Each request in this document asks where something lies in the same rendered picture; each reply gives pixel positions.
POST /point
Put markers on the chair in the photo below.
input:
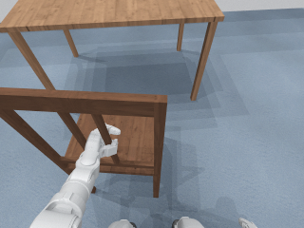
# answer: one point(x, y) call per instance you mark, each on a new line
point(140, 117)

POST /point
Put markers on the robot left forearm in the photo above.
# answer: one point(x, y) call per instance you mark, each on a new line
point(76, 190)

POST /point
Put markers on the table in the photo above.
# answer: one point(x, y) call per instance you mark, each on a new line
point(42, 15)

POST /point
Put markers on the robot right hand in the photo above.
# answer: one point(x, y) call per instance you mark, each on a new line
point(244, 223)

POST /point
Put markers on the left robot upper arm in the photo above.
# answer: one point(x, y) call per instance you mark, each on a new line
point(53, 219)

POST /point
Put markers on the right robot thigh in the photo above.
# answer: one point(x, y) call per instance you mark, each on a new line
point(188, 223)

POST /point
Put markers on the robot left hand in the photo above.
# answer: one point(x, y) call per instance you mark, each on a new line
point(96, 142)

